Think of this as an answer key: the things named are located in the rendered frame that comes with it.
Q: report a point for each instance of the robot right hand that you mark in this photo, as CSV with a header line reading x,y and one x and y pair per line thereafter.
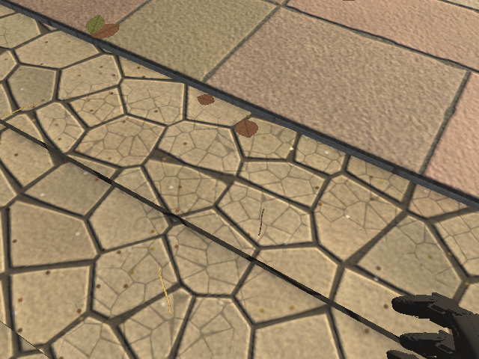
x,y
444,311

